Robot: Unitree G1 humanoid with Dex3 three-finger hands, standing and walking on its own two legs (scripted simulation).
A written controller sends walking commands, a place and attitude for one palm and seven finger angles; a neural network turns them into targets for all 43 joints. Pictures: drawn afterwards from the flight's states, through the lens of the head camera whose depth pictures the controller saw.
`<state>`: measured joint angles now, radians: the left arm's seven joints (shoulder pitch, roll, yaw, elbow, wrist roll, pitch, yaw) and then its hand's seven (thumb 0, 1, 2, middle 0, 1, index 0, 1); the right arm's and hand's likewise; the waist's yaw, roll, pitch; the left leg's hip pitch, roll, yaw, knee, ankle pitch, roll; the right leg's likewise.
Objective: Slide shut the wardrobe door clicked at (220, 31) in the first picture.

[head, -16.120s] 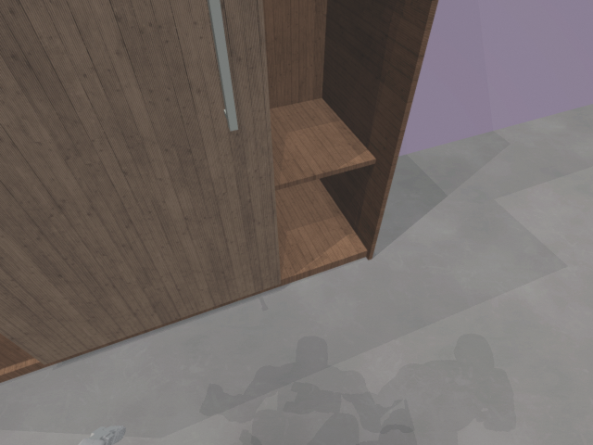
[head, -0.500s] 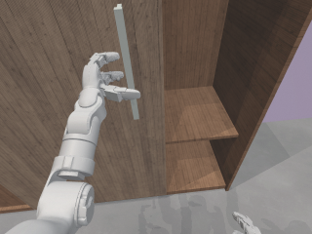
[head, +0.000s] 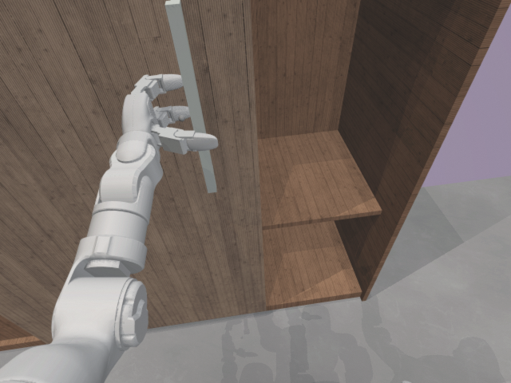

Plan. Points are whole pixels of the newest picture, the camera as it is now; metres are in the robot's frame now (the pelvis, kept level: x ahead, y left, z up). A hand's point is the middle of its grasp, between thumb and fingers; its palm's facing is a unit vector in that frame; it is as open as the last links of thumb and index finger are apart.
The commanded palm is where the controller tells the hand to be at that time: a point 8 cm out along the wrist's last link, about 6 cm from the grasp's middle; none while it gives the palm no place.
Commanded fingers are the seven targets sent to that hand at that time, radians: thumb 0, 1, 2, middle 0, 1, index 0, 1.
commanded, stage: slide the fingers in behind the handle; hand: left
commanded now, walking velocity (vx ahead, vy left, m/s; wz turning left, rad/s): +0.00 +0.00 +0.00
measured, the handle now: (197, 111) +0.49 +0.10 +0.20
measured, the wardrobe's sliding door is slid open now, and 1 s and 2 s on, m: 0.39 0.39 0.39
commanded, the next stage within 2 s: grip the handle and tug to test in 1.82 s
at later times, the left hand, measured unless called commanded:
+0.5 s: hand (187, 124) +0.43 +0.10 +0.22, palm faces +0.13 -0.99 +0.02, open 14.0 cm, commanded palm +0.40 +0.15 +0.21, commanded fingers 0.00 -0.50 0.30 -0.30 -1.20 -0.30 -1.20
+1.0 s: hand (210, 121) +0.44 +0.07 +0.22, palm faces +0.10 -0.99 +0.01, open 14.0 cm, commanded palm +0.41 +0.13 +0.21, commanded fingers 0.00 -0.50 0.30 -0.30 -1.20 -0.30 -1.20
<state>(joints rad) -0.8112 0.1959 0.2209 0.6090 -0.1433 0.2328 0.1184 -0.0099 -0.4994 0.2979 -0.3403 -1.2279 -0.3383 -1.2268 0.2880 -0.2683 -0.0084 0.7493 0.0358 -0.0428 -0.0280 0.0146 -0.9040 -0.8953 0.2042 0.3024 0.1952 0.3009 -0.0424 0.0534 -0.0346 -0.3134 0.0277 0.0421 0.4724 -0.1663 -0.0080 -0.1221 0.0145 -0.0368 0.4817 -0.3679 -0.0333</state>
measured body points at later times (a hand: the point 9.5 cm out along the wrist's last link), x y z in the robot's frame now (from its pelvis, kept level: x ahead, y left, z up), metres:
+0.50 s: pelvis +0.00 +0.00 +0.00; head -0.02 -0.02 +0.45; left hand +0.41 +0.16 +0.22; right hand +0.13 -0.24 -0.12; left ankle +0.05 +0.13 -0.74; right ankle -0.07 -0.09 -0.74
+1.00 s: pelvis +0.00 +0.00 +0.00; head -0.01 -0.03 +0.45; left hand +0.43 +0.12 +0.22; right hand +0.11 -0.25 -0.13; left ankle +0.05 +0.13 -0.74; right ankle -0.07 -0.09 -0.74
